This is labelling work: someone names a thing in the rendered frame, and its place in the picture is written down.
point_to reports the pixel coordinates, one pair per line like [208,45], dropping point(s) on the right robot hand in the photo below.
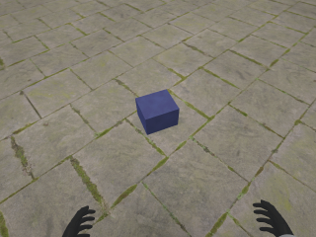
[280,227]

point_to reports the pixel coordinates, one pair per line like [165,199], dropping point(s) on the left robot hand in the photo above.
[74,226]

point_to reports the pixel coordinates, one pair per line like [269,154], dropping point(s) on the carton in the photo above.
[157,111]

